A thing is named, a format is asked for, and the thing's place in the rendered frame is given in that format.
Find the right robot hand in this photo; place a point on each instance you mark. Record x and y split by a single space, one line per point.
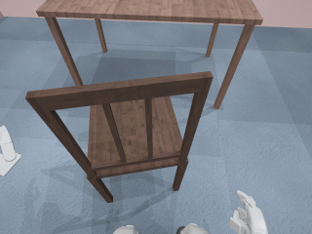
250 221

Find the robot right shin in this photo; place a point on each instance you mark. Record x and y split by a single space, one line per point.
191 224

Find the left robot hand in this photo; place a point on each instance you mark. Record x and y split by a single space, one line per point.
9 157

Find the chair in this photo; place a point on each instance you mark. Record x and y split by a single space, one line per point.
132 126

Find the table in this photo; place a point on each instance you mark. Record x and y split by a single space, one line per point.
199 11

